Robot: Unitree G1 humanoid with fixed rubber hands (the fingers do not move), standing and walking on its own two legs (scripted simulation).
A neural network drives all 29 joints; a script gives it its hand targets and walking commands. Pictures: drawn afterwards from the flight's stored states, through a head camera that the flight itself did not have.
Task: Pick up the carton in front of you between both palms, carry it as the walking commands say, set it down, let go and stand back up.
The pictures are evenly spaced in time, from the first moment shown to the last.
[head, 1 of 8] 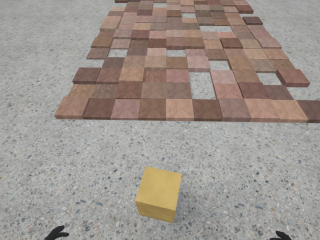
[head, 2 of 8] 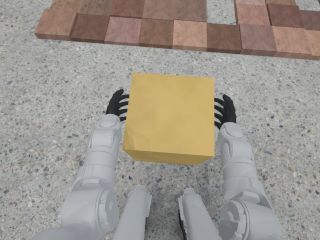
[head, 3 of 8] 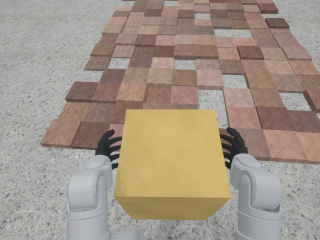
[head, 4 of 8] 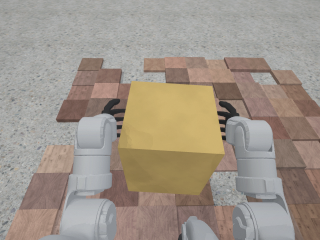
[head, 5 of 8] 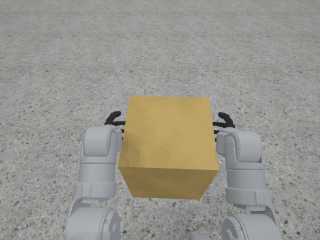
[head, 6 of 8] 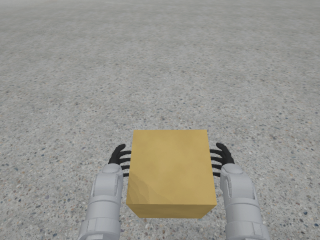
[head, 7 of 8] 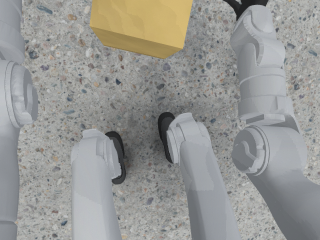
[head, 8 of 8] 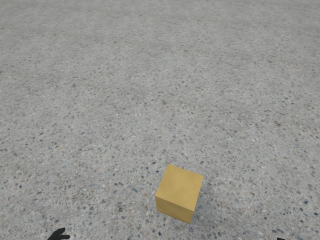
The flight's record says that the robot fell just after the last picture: no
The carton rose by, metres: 0.77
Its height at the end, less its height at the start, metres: +0.00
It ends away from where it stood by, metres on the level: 5.99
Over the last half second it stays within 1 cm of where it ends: yes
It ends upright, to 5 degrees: yes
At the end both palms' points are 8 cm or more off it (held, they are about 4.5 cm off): yes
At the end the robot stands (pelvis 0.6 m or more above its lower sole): yes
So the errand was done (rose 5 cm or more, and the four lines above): yes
